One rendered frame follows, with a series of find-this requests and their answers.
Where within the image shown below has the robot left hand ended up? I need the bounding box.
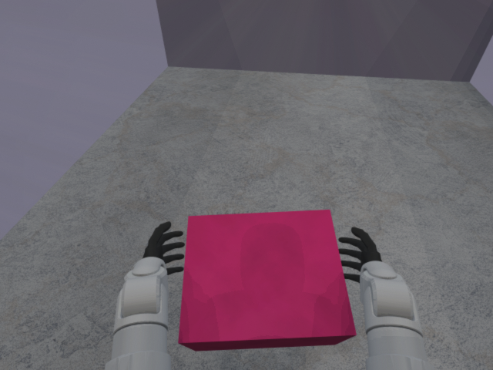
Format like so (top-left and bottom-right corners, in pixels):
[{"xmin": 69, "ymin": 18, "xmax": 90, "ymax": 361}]
[{"xmin": 143, "ymin": 221, "xmax": 185, "ymax": 275}]

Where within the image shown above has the carton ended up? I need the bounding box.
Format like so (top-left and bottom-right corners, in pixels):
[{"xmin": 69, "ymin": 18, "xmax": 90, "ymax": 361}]
[{"xmin": 178, "ymin": 210, "xmax": 357, "ymax": 352}]

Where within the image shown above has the robot right forearm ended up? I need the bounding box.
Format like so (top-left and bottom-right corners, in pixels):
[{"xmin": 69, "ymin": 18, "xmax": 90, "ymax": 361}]
[{"xmin": 360, "ymin": 261, "xmax": 435, "ymax": 370}]

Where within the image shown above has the robot right hand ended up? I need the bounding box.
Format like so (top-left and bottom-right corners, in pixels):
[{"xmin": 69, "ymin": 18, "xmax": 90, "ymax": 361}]
[{"xmin": 338, "ymin": 227, "xmax": 382, "ymax": 283}]

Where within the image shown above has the robot left forearm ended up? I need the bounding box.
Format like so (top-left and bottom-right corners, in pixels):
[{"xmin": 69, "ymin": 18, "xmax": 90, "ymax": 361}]
[{"xmin": 105, "ymin": 257, "xmax": 171, "ymax": 370}]

